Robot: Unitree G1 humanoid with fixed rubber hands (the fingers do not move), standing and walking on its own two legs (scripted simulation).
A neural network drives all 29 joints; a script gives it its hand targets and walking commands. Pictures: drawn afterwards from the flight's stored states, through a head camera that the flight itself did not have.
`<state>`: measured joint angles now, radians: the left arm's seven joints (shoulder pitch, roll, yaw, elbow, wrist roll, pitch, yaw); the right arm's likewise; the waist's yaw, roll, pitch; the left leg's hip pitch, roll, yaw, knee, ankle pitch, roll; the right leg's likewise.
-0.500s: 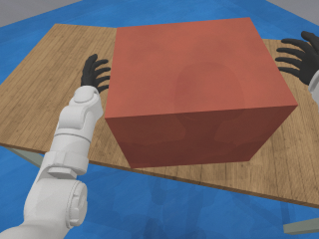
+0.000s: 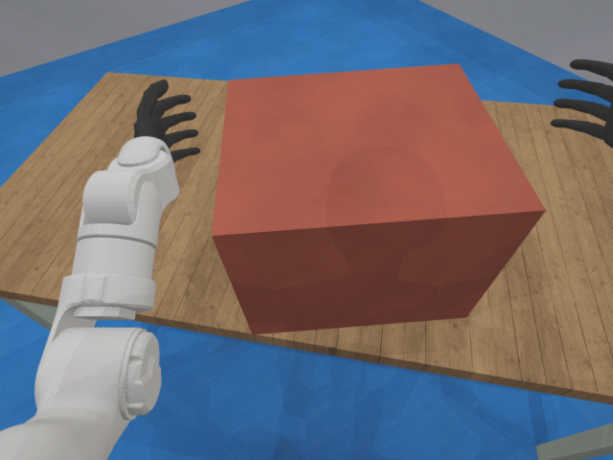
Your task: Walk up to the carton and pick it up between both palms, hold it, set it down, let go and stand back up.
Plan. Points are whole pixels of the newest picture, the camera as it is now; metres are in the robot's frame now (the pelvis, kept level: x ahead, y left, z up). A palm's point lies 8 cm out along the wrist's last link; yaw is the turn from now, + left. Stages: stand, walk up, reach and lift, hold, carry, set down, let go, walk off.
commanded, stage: set down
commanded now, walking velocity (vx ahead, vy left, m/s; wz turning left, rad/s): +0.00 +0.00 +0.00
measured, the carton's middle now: (352, 203) +0.47 +0.01 +0.06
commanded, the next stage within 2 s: none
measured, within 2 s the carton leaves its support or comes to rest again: neither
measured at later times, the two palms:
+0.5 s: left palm (160, 202) +0.37 +0.23 +0.15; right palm out of the picture +0.45 -0.30 +0.16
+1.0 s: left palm (166, 239) +0.34 +0.22 +0.12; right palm out of the picture +0.39 -0.32 +0.13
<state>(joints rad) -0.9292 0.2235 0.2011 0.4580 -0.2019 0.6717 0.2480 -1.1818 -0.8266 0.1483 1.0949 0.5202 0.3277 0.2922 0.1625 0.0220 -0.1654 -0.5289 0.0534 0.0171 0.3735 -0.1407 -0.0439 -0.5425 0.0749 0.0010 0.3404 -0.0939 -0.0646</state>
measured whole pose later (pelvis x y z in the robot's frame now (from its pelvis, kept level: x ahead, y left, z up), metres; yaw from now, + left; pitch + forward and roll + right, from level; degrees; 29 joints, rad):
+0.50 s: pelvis +0.00 +0.00 +0.00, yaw +0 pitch +14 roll +0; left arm -0.59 0.17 0.22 0.08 -0.17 0.71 0.23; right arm -0.85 -0.80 0.03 0.83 0.51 0.29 0.29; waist 0.10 0.03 -0.10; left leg -0.46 0.05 0.01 0.37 -0.14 -0.05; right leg -0.48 0.08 0.01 0.35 -0.11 -0.07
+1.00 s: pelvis +0.01 +0.00 +0.01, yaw +0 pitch +9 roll +0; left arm -0.30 0.11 0.21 -0.09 -0.10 0.61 0.21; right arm -0.53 -0.77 -0.01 0.65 0.53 0.19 0.32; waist 0.04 0.01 -0.07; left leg -0.33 0.05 0.01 0.34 -0.16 -0.05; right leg -0.37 0.08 0.02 0.34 -0.13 -0.07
